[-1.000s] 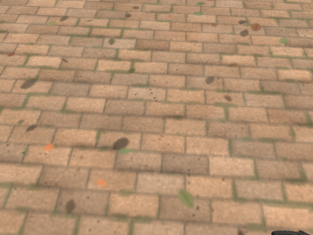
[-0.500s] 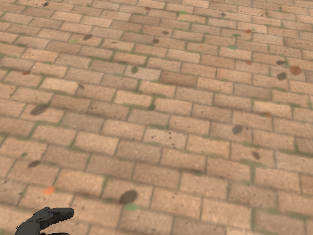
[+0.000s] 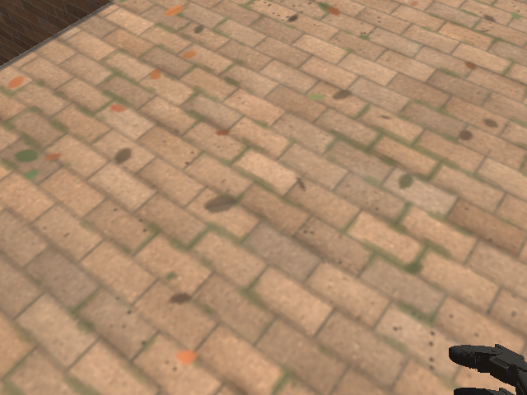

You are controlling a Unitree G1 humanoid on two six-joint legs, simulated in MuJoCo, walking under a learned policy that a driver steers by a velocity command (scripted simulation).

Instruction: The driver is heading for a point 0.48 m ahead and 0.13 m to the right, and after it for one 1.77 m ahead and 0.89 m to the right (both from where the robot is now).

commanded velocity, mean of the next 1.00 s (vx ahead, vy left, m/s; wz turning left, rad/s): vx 0.18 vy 0.00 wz -0.33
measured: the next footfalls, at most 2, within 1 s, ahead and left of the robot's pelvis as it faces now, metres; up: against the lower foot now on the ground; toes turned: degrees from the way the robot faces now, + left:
left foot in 0.04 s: +0.20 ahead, +0.12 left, +0.00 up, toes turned +1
right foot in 0.50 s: +0.16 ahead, -0.11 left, +0.00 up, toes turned -11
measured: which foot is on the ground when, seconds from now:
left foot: up 0.00-0.02, down 0.04-0.52, up 0.54-0.94, down 0.96-1.00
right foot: down 0.00-0.04, up 0.06-0.48, down 0.50-0.96, up 0.98-1.00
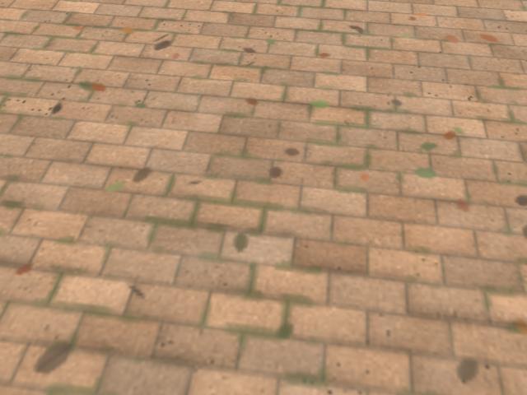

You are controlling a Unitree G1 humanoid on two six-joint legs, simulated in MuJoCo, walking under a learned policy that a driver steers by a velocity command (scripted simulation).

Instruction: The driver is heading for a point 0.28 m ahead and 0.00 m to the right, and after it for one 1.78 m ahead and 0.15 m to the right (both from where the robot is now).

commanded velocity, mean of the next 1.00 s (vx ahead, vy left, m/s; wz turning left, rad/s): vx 0.15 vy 0.00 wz -0.22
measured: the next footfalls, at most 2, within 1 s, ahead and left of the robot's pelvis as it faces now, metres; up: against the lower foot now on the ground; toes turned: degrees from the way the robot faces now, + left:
right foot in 0.38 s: +0.30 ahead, -0.16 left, +0.00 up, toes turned -10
left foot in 0.72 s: +0.31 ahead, +0.08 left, +0.00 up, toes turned -10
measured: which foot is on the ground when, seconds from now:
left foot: down 0.00-0.38, up 0.40-0.70, down 0.72-1.00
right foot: up 0.00-0.36, down 0.38-1.00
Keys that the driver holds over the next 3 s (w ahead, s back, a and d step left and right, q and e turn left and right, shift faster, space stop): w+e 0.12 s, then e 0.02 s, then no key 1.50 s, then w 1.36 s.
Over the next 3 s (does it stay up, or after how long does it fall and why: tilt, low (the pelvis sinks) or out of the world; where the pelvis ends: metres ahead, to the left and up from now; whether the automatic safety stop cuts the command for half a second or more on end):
stays up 0.89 -0.19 -0.01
